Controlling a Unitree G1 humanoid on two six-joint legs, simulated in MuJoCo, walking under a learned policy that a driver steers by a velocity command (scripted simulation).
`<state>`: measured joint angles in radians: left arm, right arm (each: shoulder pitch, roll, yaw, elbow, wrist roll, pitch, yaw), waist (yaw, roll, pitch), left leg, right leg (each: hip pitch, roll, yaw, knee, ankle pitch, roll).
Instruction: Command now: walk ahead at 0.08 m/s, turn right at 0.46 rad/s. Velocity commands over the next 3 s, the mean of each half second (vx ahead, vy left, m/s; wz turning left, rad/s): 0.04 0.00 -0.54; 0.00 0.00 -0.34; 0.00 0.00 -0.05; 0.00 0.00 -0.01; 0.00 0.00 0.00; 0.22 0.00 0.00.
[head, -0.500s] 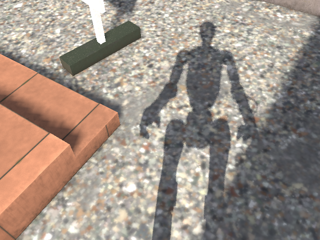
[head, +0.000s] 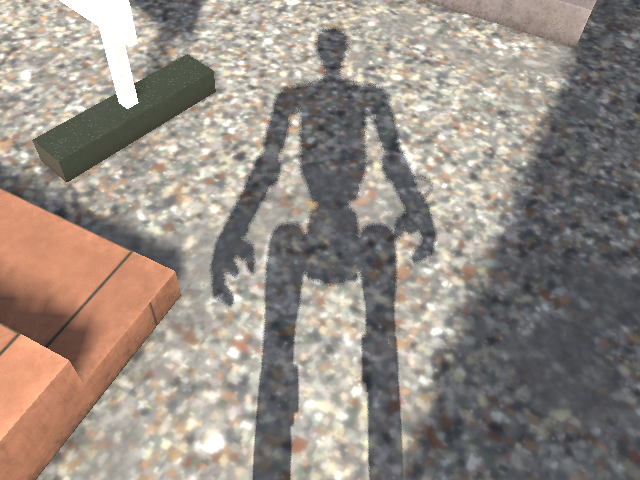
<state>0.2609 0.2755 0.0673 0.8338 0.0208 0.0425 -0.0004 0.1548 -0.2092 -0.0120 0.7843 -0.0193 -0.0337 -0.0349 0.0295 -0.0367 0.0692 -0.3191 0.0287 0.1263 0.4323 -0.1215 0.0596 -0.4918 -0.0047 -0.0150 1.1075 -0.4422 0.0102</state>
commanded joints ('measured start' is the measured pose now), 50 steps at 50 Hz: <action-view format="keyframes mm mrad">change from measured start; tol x16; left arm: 1 103 33 13 -43 5 28 -9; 10 37 53 9 -127 -3 19 -35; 13 87 286 64 -150 9 -4 -6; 50 -20 58 -13 -95 -22 18 7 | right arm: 1 -2 -127 -35 -52 -7 -8 -7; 50 58 -184 -45 -55 2 46 19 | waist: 1 17 170 -132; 10 4 140 -141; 13 36 -265 -20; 34 -49 -88 -138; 37 -8 280 -90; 50 -34 210 -96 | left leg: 1 45 263 -131 -170 218 162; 9 48 307 -83 -82 -27 107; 13 -334 -18 -43 519 -520 -107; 19 -265 -12 -144 662 -222 -96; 26 -261 -31 -171 450 -273 -105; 34 93 -83 -142 60 -191 -48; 37 196 335 -610 -235 7 116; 43 168 155 -298 -124 315 129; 50 219 140 -310 -45 293 115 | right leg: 1 48 -31 -1 -49 62 9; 10 297 6 -81 -547 116 -64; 13 265 -397 539 -869 468 -268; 18 318 -168 269 -806 533 -215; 33 302 -140 468 -708 592 -211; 35 202 -79 445 -655 453 -131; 37 -8 194 158 -390 -83 -37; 41 85 119 168 -84 4 -2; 50 288 72 19 -671 96 5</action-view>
